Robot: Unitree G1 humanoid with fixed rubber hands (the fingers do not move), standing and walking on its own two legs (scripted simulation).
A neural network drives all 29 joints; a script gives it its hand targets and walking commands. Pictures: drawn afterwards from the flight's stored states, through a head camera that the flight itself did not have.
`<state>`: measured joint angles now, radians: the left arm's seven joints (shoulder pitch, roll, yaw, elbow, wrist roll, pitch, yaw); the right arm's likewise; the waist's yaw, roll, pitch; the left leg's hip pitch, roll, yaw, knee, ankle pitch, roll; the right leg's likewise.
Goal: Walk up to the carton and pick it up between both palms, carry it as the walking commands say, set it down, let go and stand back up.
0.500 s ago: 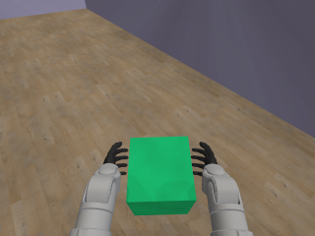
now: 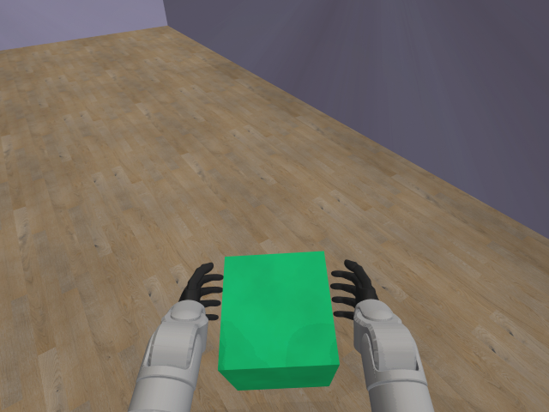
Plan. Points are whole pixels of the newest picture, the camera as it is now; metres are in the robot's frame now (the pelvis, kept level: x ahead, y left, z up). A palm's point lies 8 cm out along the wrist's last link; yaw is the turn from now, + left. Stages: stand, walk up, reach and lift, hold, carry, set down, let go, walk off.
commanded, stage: hold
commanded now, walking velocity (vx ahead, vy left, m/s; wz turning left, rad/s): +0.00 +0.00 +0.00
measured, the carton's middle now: (278, 323) +0.31 -0.01 -0.06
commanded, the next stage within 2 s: set down in 0.24 s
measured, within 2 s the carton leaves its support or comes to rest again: neither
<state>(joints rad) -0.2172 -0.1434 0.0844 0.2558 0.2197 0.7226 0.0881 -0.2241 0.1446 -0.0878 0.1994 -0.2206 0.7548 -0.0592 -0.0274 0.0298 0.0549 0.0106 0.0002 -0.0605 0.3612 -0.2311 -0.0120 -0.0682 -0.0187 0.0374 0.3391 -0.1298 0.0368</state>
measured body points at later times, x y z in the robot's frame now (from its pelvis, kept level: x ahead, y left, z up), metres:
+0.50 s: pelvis -0.03 -0.02 -0.01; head -0.08 -0.03 +0.44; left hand +0.30 +0.09 +0.03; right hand +0.29 -0.17 +0.03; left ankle -0.01 +0.13 -0.74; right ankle +0.04 -0.14 -0.75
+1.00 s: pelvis -0.03 +0.00 -0.02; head +0.05 -0.02 +0.42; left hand +0.32 +0.10 -0.06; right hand +0.31 -0.16 -0.06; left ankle -0.01 +0.13 -0.75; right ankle +0.04 -0.14 -0.75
